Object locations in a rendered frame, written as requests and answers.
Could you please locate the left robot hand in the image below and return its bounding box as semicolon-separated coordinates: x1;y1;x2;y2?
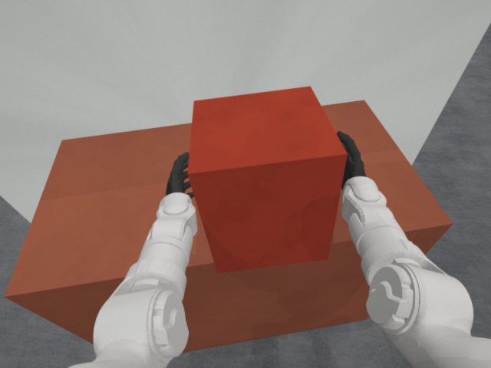
166;152;194;198

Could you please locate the robot left upper arm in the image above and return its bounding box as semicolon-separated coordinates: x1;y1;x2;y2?
68;288;189;368

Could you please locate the right robot hand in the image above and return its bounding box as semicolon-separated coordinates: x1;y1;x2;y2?
337;131;366;190

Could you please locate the right robot forearm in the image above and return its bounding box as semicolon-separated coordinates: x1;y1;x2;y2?
341;176;473;305

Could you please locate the carton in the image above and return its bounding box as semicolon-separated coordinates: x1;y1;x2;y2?
187;86;348;273

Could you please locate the pedestal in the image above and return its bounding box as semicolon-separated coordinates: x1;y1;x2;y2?
5;100;453;353

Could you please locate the left robot forearm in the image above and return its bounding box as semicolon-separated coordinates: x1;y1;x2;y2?
94;192;198;353

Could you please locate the robot right upper arm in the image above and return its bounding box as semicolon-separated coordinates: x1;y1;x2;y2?
366;263;491;368

